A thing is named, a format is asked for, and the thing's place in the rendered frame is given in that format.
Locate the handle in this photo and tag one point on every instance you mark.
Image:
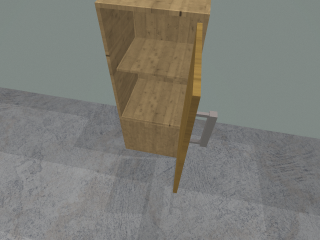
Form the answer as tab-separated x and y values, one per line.
208	128

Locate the cupboard door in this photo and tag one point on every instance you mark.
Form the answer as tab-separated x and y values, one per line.
190	107

